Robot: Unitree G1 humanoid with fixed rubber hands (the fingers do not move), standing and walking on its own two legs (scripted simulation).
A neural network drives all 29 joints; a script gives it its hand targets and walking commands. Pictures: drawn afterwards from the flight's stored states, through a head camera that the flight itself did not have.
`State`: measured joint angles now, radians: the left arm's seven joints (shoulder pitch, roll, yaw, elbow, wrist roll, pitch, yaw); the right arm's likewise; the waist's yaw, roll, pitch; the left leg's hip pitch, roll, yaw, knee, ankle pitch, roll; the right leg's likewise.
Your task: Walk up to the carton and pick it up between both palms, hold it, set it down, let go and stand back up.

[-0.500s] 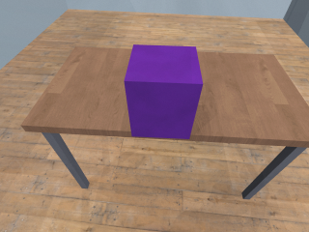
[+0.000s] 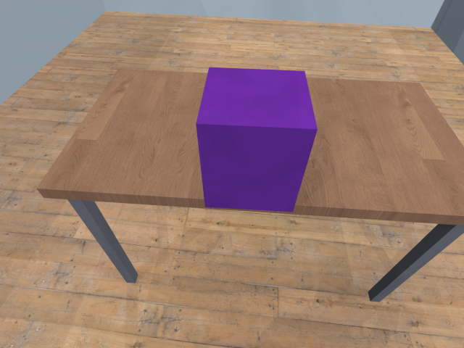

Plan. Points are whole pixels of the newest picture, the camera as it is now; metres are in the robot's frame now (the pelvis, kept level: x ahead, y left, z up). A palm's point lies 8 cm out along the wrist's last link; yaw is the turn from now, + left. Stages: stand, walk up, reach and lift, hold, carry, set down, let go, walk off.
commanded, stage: walk up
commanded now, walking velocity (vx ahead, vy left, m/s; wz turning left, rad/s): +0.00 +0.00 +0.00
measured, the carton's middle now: (252, 142) +0.54 -0.04 +0.04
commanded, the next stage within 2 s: none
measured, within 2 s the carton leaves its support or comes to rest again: neither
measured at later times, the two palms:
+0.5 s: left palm out of the picture -0.03 +0.20 -0.15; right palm out of the picture -0.03 -0.18 -0.15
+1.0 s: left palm out of the picture -0.01 +0.22 -0.15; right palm out of the picture -0.05 -0.19 -0.15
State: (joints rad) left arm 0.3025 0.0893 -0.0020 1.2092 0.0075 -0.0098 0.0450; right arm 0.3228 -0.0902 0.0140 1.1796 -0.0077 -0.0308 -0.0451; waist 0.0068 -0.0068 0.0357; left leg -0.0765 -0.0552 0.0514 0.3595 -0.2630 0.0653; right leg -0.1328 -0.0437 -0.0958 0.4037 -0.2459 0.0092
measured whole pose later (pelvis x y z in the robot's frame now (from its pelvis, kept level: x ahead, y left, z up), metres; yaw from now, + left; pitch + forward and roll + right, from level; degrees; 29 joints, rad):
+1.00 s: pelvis +0.03 +0.01 +0.00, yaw -2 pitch -1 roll +0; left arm 0.35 0.10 0.02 1.19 0.03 0.03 0.01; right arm 0.41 -0.13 -0.02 1.14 -0.03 -0.04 -0.04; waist -0.05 0.01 0.00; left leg -0.03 -0.07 0.08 0.34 -0.31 0.10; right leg -0.31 -0.07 -0.09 0.82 -0.47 0.02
